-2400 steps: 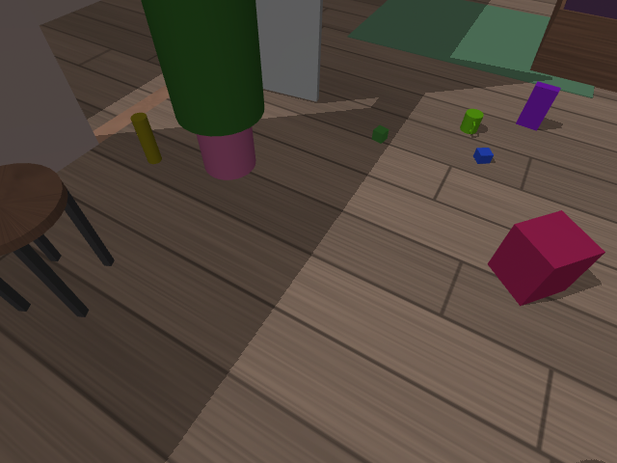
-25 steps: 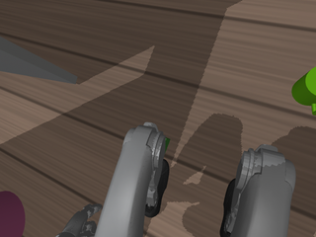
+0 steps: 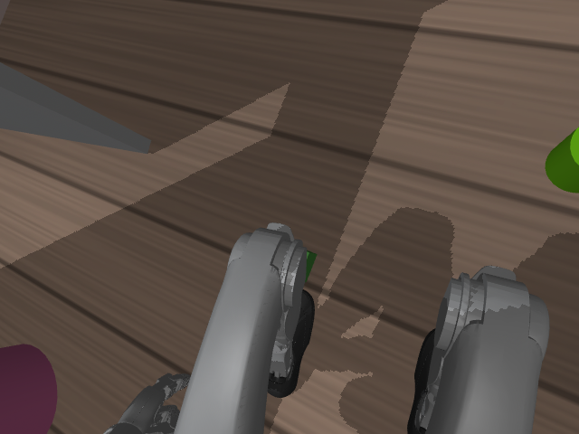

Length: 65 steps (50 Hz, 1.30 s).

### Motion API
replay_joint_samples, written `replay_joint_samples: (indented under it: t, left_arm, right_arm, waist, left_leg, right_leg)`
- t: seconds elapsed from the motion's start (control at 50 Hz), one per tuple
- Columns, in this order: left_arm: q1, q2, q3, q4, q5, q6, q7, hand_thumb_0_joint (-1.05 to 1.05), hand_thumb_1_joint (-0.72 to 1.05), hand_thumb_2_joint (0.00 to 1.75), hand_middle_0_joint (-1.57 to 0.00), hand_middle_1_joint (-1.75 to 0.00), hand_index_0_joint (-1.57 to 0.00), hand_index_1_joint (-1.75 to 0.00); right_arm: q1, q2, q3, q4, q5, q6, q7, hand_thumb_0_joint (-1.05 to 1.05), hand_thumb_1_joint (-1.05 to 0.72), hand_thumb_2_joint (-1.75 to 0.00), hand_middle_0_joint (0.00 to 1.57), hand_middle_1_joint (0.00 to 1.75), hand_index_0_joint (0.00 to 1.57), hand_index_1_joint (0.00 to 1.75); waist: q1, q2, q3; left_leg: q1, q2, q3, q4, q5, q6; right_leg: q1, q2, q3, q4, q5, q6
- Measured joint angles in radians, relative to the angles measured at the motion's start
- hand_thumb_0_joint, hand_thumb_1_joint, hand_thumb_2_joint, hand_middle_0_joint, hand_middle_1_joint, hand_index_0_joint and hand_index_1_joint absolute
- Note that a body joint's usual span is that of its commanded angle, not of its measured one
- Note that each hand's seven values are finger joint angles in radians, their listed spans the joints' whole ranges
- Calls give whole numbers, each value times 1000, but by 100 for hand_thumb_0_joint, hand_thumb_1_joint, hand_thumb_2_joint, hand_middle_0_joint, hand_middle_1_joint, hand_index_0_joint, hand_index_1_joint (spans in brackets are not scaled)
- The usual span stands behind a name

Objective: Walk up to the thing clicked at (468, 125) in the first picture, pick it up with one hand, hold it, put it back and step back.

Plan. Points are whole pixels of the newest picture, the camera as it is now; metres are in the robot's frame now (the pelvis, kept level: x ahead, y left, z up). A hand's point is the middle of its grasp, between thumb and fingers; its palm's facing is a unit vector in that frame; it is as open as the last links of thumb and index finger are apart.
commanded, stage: rise first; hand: right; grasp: from above
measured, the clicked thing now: out of the picture +0.49 -0.34 -0.28
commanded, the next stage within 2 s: approach in 0.68 s
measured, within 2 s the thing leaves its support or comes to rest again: neither
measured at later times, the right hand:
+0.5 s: hand out of the picture +0.46 -0.37 -0.15, palm faces -0.45 +0.09 -0.89, open 14.1 cm
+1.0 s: hand out of the picture +0.46 -0.35 -0.16, palm faces -0.47 +0.08 -0.88, open 14.1 cm
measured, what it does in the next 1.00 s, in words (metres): stands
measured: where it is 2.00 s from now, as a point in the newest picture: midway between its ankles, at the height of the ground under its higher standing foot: (354, 383)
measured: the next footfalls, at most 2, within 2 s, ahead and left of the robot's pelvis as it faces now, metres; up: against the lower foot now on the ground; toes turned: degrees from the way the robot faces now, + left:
none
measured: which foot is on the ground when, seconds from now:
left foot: down 0.00-1.00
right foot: down 0.00-1.00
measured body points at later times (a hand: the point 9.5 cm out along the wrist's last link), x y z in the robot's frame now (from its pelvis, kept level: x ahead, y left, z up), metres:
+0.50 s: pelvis +0.00 +0.00 +0.00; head +0.25 -0.09 +0.36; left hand +0.05 +0.28 -0.09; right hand +0.48 -0.37 -0.10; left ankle +0.11 +0.14 -0.29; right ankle +0.07 -0.12 -0.29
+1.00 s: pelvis +0.00 +0.00 +0.00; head +0.25 -0.10 +0.36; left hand +0.05 +0.27 -0.09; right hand +0.48 -0.35 -0.11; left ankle +0.11 +0.14 -0.29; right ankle +0.07 -0.12 -0.29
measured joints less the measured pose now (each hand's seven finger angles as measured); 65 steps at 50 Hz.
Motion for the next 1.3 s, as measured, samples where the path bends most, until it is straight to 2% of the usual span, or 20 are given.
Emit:
replay_joint_samples:
  t: [0.18, 0.44, 0.78, 0.86, 0.94, 1.04, 1.1, 1.18, 1.24, 1.3]
  left_arm:
    - [1, -2, -1, -6, -7, 1, -3, 0, 91, 91, -21, -30, -20, -30]
    - [2, 5, -13, -9, -5, 0, -1, 0, 91, 91, -21, -30, -20, -30]
    - [9, 1, -8, -14, -11, 1, 0, 0, 91, 91, -21, -30, -20, -30]
    - [5, 3, -10, -12, -11, 1, 0, 0, 91, 90, -21, -30, -20, -30]
    - [3, 2, -12, -8, -10, -5, 0, 0, 91, 90, -21, -30, -20, -30]
    - [3, -4, -13, -3, -6, -21, -1, 0, 90, 90, -21, -30, -20, -30]
    - [6, -7, -12, -5, -5, -27, 0, 0, 90, 90, -21, -30, -20, -30]
    - [13, -6, -11, -18, -8, -30, -1, 0, 90, 89, -21, -30, -20, -30]
    - [19, -2, -16, -26, -14, -28, -2, 0, 90, 89, -21, -30, -20, -30]
    - [25, 5, -25, -32, -23, -24, -3, 0, 90, 89, -20, -30, -20, -30]
  right_arm:
    - [7, 14, 7, -21, 8, 1, 6, 0, 57, -106, 12, 99, 8, 103]
    - [-9, -4, -4, 13, -5, -3, 2, 0, 57, -106, 12, 99, 9, 103]
    - [1, 0, 5, -19, 9, 4, 18, 0, 57, -106, 11, 101, 8, 104]
    - [0, 3, 19, -4, 12, 5, 20, 0, 57, -107, 11, 101, 8, 104]
    - [-11, 15, 54, 16, 13, -1, 16, 0, 56, -109, 11, 102, 8, 105]
    - [-58, 46, 96, 22, -5, -4, -17, 0, 57, -110, 10, 102, 7, 105]
    - [-83, 66, 92, 18, -26, 10, -54, 0, 57, -109, 10, 101, 7, 104]
    - [-115, 75, 59, 44, -51, 61, -99, 0, 58, -108, 9, 100, 6, 103]
    - [-134, 70, 48, 78, -42, 114, -104, 0, 58, -108, 9, 99, 6, 102]
    - [-127, 61, 45, 101, -9, 157, -82, 1, 58, -108, 9, 98, 5, 102]
  waist:
    - [-2, -5, -2]
    - [10, -5, 1]
    - [6, -5, 0]
    - [6, -7, -4]
    - [8, 0, -3]
    - [19, 17, 5]
    - [36, 18, 0]
    - [65, -1, -10]
    - [78, -21, -12]
    - [81, -40, -4]
  left_leg:
    - [4, 0, -2, -8, 3, -3]
    - [-2, -4, 2, -2, 9, -7]
    - [0, -2, 3, -10, 11, -1]
    - [2, -4, 3, -12, 11, -4]
    - [1, -5, 1, -9, 11, -4]
    - [-5, -3, -1, -1, 12, 0]
    - [-14, -3, 0, 1, 12, 5]
    - [-27, -3, -2, 0, 11, 11]
    - [-33, -6, -4, -5, 12, 5]
    - [-32, -10, -8, -11, 14, -7]
  right_leg:
    - [4, 0, -2, -8, 3, -2]
    - [3, -1, 5, -3, 5, 5]
    - [3, 1, 4, -9, 8, 4]
    - [4, -1, 3, -9, 7, 1]
    - [4, -1, 2, -7, 7, 0]
    - [-2, 2, 0, -2, 11, 2]
    - [-11, 2, 1, 0, 11, 4]
    - [-21, 2, -1, -4, 9, 4]
    - [-22, -3, -4, -9, 6, 3]
    - [-16, -9, -7, -15, 3, 2]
